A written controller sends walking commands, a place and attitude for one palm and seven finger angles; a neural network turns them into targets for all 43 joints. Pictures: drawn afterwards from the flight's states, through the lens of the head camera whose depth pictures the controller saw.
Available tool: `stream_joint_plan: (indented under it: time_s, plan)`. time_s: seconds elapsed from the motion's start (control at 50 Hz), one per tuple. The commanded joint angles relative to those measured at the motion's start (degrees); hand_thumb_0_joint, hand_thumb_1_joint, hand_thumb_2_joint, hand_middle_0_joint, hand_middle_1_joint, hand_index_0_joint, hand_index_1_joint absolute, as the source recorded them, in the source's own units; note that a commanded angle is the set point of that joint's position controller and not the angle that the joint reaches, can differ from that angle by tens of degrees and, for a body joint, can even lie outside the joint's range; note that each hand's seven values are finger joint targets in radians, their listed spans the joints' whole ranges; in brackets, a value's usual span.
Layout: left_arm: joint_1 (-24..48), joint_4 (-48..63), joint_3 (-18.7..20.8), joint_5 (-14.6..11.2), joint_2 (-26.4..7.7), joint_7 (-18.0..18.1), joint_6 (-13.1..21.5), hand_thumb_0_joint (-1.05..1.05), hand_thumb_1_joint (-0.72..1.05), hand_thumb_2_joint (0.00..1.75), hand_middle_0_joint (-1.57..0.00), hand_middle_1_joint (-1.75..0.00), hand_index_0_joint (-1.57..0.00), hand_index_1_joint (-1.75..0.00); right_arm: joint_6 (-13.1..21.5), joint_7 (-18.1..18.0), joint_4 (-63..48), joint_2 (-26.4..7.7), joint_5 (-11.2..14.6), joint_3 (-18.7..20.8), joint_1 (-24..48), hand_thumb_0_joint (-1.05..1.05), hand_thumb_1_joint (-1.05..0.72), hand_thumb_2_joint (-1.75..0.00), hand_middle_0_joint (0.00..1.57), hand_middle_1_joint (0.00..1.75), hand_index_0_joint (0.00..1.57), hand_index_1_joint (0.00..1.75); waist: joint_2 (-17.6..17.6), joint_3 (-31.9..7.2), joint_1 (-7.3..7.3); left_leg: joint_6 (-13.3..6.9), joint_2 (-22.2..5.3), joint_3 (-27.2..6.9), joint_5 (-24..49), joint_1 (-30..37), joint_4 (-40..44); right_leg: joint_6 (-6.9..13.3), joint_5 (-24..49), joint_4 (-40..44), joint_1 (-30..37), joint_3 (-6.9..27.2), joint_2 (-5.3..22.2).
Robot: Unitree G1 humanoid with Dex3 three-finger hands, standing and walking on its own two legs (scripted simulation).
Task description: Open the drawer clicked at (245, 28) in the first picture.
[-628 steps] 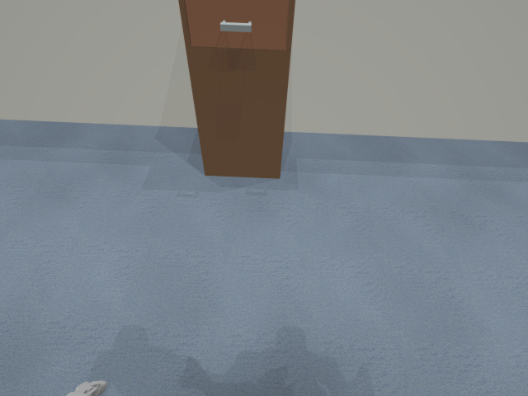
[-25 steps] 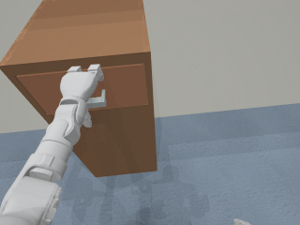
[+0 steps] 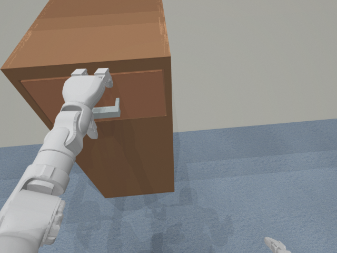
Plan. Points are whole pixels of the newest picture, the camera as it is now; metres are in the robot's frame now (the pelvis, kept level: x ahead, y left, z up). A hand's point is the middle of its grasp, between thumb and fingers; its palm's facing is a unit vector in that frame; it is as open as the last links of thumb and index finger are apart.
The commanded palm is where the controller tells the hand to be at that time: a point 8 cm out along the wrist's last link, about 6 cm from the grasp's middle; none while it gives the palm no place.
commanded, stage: move the hooked fingers above the handle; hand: left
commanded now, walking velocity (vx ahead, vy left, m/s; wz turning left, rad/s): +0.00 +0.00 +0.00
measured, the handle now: (100, 107) +0.49 +0.22 +0.04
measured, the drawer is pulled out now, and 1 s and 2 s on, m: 0.00 0.00 0.00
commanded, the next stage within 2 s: none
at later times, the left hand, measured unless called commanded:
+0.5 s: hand (94, 110) +0.43 +0.21 +0.10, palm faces +0.04 -0.02 -1.00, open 13.8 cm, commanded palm +0.42 +0.22 +0.17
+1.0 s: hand (88, 116) +0.42 +0.22 +0.09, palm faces -0.04 +0.00 -1.00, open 13.8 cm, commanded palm +0.42 +0.23 +0.16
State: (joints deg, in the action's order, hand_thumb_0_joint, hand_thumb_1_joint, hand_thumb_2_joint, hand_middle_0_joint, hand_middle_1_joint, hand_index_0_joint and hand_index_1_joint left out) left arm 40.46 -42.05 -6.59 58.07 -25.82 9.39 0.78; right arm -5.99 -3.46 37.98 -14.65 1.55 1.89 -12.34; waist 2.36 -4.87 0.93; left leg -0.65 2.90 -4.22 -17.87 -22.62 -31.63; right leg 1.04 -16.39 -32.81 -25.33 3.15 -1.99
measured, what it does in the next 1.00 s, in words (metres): stands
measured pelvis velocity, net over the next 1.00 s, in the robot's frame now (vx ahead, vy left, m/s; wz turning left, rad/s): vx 0.00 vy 0.00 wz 0.02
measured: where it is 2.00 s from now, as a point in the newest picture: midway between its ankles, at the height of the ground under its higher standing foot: outside the picture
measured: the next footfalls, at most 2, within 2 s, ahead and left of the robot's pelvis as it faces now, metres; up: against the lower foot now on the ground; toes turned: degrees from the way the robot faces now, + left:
none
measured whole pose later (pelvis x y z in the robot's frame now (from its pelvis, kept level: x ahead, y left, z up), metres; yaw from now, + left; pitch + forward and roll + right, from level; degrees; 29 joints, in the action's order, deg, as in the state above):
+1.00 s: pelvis +0.00 +0.00 +0.00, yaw +1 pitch +8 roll +0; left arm 35.3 -36.3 -9.9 56.7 -26.9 4.0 0.8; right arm -6.2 -3.9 37.7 -15.4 1.7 3.0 -15.2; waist 2.8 -4.2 -0.6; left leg -0.7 2.9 -5.3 -18.3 -21.2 -31.7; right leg 1.1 -16.7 -31.8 -23.1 2.0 -1.9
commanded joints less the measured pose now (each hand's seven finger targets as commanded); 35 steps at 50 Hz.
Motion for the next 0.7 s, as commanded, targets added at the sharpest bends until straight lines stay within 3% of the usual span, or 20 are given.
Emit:
stream_joint_plan:
  time_s: [0.0, 0.02, 0.08, 0.14, 0.22, 0.26, 0.3, 0.32, 0.34, 0.42, 0.44, 0.52, 0.54, 0.6, 0.68]
  plan:
    - [24.8, 6.6, 8.7, 1.3, -18.2, 4.0, -6.0, 0.0, -0.5, 0.3, -0.3, -1.2, -0.3, -1.2, 1.2, 0.1, -5.4, -6.6, -0.1, 1.7, -0.4, 0.0, -0.9, -0.9, 0.2, 0.3, 0.2, 0.3, -0.5, -22.1, -1.87, -0.9, 0.1, 5.9, 21.9, 4.0, 2.7, 1.5, 20.8, 1.7, 16.4, -3.1, 0.8]
    - [22.5, 5.3, 7.9, 1.1, -17.0, 2.7, -7.1, 0.0, -0.5, 0.3, -0.3, -1.2, -0.3, -1.2, 0.8, 0.2, -5.8, -6.9, 0.1, 1.9, -0.4, 0.0, -0.9, -0.9, 0.2, 0.3, 0.2, 0.3, -2.1, -22.6, -1.71, -0.9, 0.1, 5.8, 22.6, 4.1, 2.7, 1.5, 21.4, 1.9, 17.2, -3.1, 0.7]
    - [21.3, 5.0, 9.0, 0.1, -19.0, 0.7, -8.2, 0.0, -0.5, 0.3, -0.3, -1.2, -0.3, -1.2, 0.0, -0.2, -6.4, -7.3, 0.3, 1.4, 0.0, 0.0, -0.9, -0.9, 0.2, 0.3, 0.2, 0.3, -5.9, -19.6, -1.81, -1.4, -0.2, 6.1, 20.3, 2.7, 3.7, 0.9, 20.9, 2.8, 18.0, -2.9, 1.0]
    - [20.6, 5.0, 6.8, 0.0, -16.7, -1.4, -7.8, 0.0, -0.5, 0.3, -0.3, -1.2, -0.3, -1.2, -0.4, -0.5, -6.8, -7.4, 0.7, 1.1, 0.2, 0.0, -0.9, -0.9, 0.2, 0.3, 0.2, 0.3, -7.2, -16.5, -1.3, -1.6, -0.5, 5.8, 18.9, 2.3, 4.5, 0.9, 19.0, 3.5, 16.5, -3.1, 1.1]
    - [19.0, 10.9, 6.1, 0.2, -15.1, -2.8, -5.2, 0.0, -0.5, 0.3, -0.3, -1.2, -0.3, -1.2, 0.1, -0.3, -8.2, -7.5, 0.5, 1.8, -0.2, 0.0, -0.9, -0.9, 0.2, 0.3, 0.2, 0.3, -4.0, -18.6, -1.54, -1.7, -0.6, 5.2, 20.9, 5.2, 3.9, 1.4, 18.7, 3.1, 15.8, -3.1, 0.9]
    - [21.9, 15.9, 2.7, -0.3, -11.2, -3.0, -3.3, 0.0, -0.5, 0.3, -0.3, -1.2, -0.3, -1.2, 0.7, -0.1, -8.1, -7.0, 0.5, 2.2, -0.7, 0.0, -0.9, -0.9, 0.2, 0.3, 0.2, 0.3, -1.5, -19.3, -0.32, -1.7, -0.9, 4.6, 22.3, 8.6, 3.1, 1.5, 18.2, 2.9, 12.9, -3.3, 0.7]
    - [22.8, 18.3, 1.9, -0.6, -10.2, -2.6, -2.1, 0.0, -0.5, 0.3, -0.3, -1.2, -0.3, -1.2, 1.2, 0.1, -7.8, -6.9, 0.4, 2.6, -1.2, 0.0, -0.9, -0.9, 0.2, 0.3, 0.2, 0.3, -0.3, -19.1, 0.31, -1.5, -1.0, 4.1, 23.5, 10.1, 2.3, 1.6, 17.8, 2.8, 10.9, -3.4, 0.4]
    - [24.0, 19.8, 1.6, -0.8, -10.0, -2.3, -1.5, 0.0, -0.5, 0.3, -0.3, -1.2, -0.3, -1.2, 1.4, 0.2, -7.5, -6.9, 0.5, 2.8, -1.5, 0.0, -0.9, -0.9, 0.2, 0.3, 0.2, 0.3, -0.5, -19.1, 0.67, -1.4, -1.0, 3.6, 24.0, 11.0, 2.1, 1.7, 16.8, 3.0, 10.1, -3.5, 0.2]
    - [26.5, 21.6, 1.1, -0.9, -9.7, -1.7, -1.0, 0.0, -0.5, 0.3, -0.3, -1.2, -0.3, -1.2, 1.7, 0.3, -7.2, -6.7, 0.6, 2.9, -1.4, 0.0, -0.9, -0.9, 0.2, 0.3, 0.2, 0.3, 1.8, -19.3, 0.82, -1.1, -1.1, 3.1, 23.8, 11.9, 2.1, 1.8, 15.7, 2.9, 8.9, -3.6, 0.1]
    - [30.7, 19.3, 3.3, -0.2, -11.8, 1.8, -1.3, 0.0, -0.5, 0.3, -0.3, -1.2, -0.3, -1.2, 2.1, 0.4, -4.9, -6.9, 0.3, 3.0, -2.2, 0.0, -0.9, -0.9, 0.2, 0.3, 0.2, 0.3, 2.3, -19.3, 0.93, -0.1, -0.8, 2.5, 24.4, 11.8, 2.1, 2.2, 14.8, 2.6, 7.9, -4.2, -0.3]
    - [31.2, 17.7, 2.4, -0.2, -10.4, 2.6, -2.1, 0.0, -0.5, 0.3, -0.3, -1.2, -0.3, -1.2, 2.2, 0.6, -4.6, -6.4, 0.4, 2.8, -2.0, 0.0, -0.9, -0.9, 0.2, 0.3, 0.2, 0.3, 3.0, -19.5, 0.7, 0.2, -0.7, 2.4, 23.9, 11.6, 2.2, 2.3, 14.2, 2.4, 7.7, -4.4, -0.3]
    - [29.8, 9.2, 5.7, 0.6, -13.5, 4.3, -6.3, 0.0, -0.5, 0.3, -0.3, -1.2, -0.3, -1.2, 1.5, 0.7, -3.4, -7.0, 0.2, 2.1, -1.2, 0.0, -0.9, -0.9, 0.2, 0.3, 0.2, 0.3, 0.2, -19.5, -0.52, 0.2, -0.4, 3.4, 22.7, 8.5, 3.4, 2.4, 14.9, 2.6, 10.7, -4.6, -0.2]
    - [29.4, 7.2, 4.7, 0.6, -12.4, 4.1, -7.5, 0.0, -0.5, 0.3, -0.3, -1.2, -0.3, -1.2, 1.2, 0.7, -3.5, -6.8, 0.1, 1.8, -1.0, 0.0, -0.9, -0.9, 0.2, 0.3, 0.2, 0.3, -0.7, -19.7, -0.64, -0.1, -0.4, 3.8, 22.1, 7.7, 3.5, 2.2, 15.6, 2.6, 11.6, -4.4, 0.0]
    - [24.9, 4.5, 4.6, 0.8, -12.8, 1.8, -10.3, 0.0, -0.5, 0.3, -0.3, -1.2, -0.3, -1.2, 0.3, 0.6, -4.5, -7.1, 0.1, 1.4, -0.3, 0.0, -0.9, -0.9, 0.2, 0.3, 0.2, 0.3, -3.5, -19.5, -1.36, -0.5, -0.6, 4.8, 23.4, 6.0, 3.9, 1.9, 19.2, 2.5, 14.6, -4.1, 0.5]
    - [19.0, 4.0, 7.2, 0.9, -16.3, -1.2, -10.9, 0.0, -0.5, 0.3, -0.3, -1.2, -0.3, -1.2, -0.8, 0.0, -6.4, -7.3, 0.2, 0.9, 1.1, 0.0, -0.9, -0.9, 0.2, 0.3, 0.2, 0.3, -8.2, -17.5, -2.54, -1.3, -0.5, 6.0, 21.5, 3.2, 4.4, 1.1, 21.7, 3.3, 18.5, -3.1, 1.1]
